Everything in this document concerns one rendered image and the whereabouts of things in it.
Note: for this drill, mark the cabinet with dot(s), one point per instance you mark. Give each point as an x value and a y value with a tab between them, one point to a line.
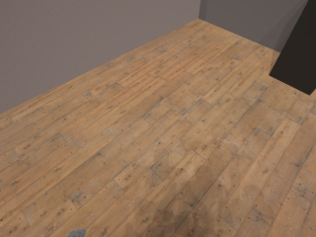
296	64

